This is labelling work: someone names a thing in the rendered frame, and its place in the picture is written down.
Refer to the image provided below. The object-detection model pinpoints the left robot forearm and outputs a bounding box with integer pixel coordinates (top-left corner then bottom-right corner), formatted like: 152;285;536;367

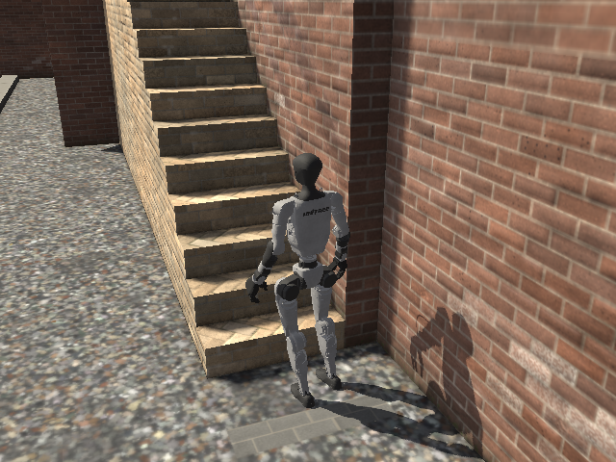
252;241;278;285

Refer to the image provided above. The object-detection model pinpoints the right robot shin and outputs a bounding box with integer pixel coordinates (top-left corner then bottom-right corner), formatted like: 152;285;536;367
317;318;337;379

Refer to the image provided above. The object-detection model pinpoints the right robot upper arm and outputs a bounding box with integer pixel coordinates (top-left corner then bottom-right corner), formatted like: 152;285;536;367
324;191;349;238

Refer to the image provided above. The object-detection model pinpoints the left robot upper arm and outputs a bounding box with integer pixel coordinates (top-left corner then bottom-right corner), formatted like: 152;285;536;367
271;198;295;255

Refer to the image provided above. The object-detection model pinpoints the left robot shin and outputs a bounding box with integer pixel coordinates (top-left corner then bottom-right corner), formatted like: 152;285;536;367
286;336;309;396

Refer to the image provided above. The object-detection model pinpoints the right robot hand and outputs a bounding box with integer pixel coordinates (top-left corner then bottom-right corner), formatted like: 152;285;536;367
329;257;347;280

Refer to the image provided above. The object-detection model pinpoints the left robot hand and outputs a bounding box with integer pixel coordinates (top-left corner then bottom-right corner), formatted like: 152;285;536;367
245;276;268;303

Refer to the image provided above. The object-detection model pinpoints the right robot forearm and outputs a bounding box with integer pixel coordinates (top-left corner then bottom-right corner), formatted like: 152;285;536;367
335;232;350;262

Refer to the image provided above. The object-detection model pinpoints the robot shin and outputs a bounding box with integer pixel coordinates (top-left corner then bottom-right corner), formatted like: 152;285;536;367
286;336;309;396
317;318;337;379

